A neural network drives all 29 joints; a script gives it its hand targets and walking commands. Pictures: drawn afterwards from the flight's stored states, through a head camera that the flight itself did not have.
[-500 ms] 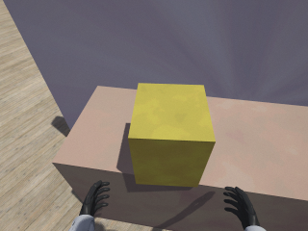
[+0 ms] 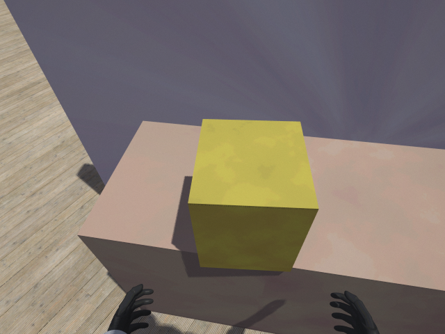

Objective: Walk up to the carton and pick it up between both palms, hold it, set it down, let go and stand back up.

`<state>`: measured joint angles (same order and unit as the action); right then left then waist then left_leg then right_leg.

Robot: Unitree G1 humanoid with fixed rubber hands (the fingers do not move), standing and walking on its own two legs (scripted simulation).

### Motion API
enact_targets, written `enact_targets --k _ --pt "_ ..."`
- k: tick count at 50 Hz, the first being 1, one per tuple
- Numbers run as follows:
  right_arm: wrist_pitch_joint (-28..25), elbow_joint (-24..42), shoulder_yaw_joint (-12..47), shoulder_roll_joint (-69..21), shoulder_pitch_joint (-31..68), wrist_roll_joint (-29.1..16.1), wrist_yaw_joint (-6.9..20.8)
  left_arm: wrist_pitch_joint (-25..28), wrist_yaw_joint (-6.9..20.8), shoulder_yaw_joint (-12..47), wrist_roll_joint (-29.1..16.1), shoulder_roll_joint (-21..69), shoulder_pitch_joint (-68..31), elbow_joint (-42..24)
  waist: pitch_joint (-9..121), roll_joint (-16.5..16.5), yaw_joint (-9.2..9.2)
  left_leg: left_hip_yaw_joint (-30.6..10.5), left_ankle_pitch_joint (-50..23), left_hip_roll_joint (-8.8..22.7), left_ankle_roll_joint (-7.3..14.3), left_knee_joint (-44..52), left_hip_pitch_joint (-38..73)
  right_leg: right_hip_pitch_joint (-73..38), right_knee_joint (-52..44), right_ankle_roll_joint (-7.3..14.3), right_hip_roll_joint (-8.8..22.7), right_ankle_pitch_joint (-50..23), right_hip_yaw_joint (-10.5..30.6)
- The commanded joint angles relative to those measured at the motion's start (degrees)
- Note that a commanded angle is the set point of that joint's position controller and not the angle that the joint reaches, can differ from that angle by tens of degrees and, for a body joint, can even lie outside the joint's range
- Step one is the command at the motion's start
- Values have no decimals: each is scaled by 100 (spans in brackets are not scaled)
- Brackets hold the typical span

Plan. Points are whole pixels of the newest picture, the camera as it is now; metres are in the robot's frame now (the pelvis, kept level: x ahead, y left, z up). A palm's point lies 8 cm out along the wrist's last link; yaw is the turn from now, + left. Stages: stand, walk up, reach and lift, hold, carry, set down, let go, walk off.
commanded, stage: set down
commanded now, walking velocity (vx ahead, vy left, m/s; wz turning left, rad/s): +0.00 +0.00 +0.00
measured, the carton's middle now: (247, 197) +0.38 +0.00 +0.00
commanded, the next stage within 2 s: let go in 0.06 s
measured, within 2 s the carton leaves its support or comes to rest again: neither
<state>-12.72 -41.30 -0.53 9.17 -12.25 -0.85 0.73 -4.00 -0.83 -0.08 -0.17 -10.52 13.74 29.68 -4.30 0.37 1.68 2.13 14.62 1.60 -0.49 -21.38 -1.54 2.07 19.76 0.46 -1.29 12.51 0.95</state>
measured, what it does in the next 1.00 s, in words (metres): stands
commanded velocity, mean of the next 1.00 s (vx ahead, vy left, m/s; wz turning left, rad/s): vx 0.00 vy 0.00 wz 0.00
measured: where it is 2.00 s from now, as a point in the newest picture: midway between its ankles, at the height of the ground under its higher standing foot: outside the picture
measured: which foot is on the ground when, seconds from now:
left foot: down 0.00-1.00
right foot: down 0.00-1.00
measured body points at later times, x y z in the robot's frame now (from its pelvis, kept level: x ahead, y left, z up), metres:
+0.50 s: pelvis -0.01 -0.01 +0.00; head -0.01 +0.00 +0.45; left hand +0.16 +0.22 -0.09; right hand +0.15 -0.23 -0.09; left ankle -0.03 +0.12 -0.75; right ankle -0.01 -0.12 -0.75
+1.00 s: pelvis -0.02 +0.00 -0.01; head -0.02 +0.01 +0.44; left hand +0.04 +0.24 -0.15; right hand +0.03 -0.24 -0.15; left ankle -0.03 +0.12 -0.75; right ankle -0.01 -0.12 -0.75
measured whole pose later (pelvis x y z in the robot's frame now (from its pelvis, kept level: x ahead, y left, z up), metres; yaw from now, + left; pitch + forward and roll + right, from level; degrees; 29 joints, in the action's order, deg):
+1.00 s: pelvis -0.02 +0.00 -0.01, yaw +1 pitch -1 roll -1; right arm 1.0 -50.4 -2.5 10.4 -20.0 1.5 0.1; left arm 0.0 -0.4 -1.9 1.6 -10.2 18.7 48.3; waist 0.6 -0.4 0.3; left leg 1.1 17.6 1.6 -0.1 -31.1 -12.3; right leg 12.1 28.8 0.3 -0.9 15.4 -0.6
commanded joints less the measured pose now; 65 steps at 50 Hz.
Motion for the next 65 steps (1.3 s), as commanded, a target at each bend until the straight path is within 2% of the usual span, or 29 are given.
enact_targets --k 1,8,13,16,26,27,28,29,30,31,32,33,34,36,43,50,65 --pt "-158 625 -244 686 466 90 -7 61 -20 -218 38 -593 -566 -843 376 -148 -58 188 -2022 -110 -209 161 181 402 -367 80 -26 -1163 -208" --pt "-177 470 -474 749 755 293 10 -102 -75 -108 -46 -705 -974 -931 527 -162 -172 209 -1492 -26 -176 72 81 595 -165 68 -19 -998 -255" --pt "-278 370 -378 776 610 189 29 -22 -60 -175 -7 -715 -708 -812 764 -74 -132 200 -1970 -117 -199 -45 166 311 -81 29 -15 -1741 -196" --pt "-301 309 -306 819 592 151 27 -67 -7 -236 54 -693 -621 -643 715 -52 -108 192 -2027 -175 -202 -42 236 295 -114 2 -15 -1891 -192" --pt "-146 530 -326 752 702 223 40 -175 -36 -218 33 -705 -921 -704 402 -44 -100 259 -1375 -119 -122 128 1 492 -181 45 19 -1218 -162" --pt "-185 778 -508 961 583 183 22 -135 -36 -121 -80 -461 -778 -937 572 46 119 282 -1468 -257 -238 -118 -382 269 26 19 21 -1236 -138" --pt "-188 767 -457 946 552 176 8 -146 -30 -134 -61 -529 -810 -911 580 -50 14 296 -1366 -249 -237 -91 -345 297 49 29 32 -1310 -112" --pt "-177 752 -453 928 547 174 -1 -148 -20 -153 -57 -534 -804 -912 611 -52 36 292 -1403 -252 -241 -123 -357 289 64 27 29 -1325 -125" --pt "702 82 -398 901 4 143 -49 209 16 -399 381 -987 -89 45 412 -428 -26 -273 -1988 546 47 -222 -879 726 256 14 544 -1565 242" --pt "1079 248 -409 885 -244 275 -62 305 63 -433 315 -1054 147 98 269 -329 -76 -315 -742 528 96 -194 -1115 837 94 15 526 -665 275" --pt "1228 344 -399 866 -151 245 -58 400 95 -403 323 -922 -28 92 157 -210 -129 -342 -738 485 116 -209 -1179 824 143 22 537 -998 341" --pt "1279 333 -401 922 -207 198 -41 475 120 -368 306 -768 -123 115 468 -125 -147 -326 -1088 465 129 -307 -1055 681 313 65 539 -1580 352" --pt "1295 272 -415 966 -314 177 -26 515 136 -336 266 -660 -138 169 756 -85 -181 -284 -1076 419 130 -399 -982 663 398 102 519 -1749 351" --pt "1280 171 -420 952 -368 175 -7 539 127 -316 218 -593 -147 298 817 30 -191 -286 -600 333 109 -426 -1067 750 336 151 534 -1484 353" --pt "1235 -152 -396 887 -538 246 -46 587 52 -349 198 -647 147 889 533 -13 -150 -459 -631 340 247 -377 -1246 1050 292 249 547 -993 398" --pt "1211 -698 -352 775 -973 222 -148 562 -29 -336 150 -579 591 1627 213 -116 -125 -590 -457 353 295 -72 -1386 1038 167 211 533 -592 393" --pt "1190 -1618 -221 421 -1352 190 -240 502 -96 -223 104 -191 972 2850 -243 -108 -149 -710 52 325 312 410 -1446 993 -45 77 524 -351 316"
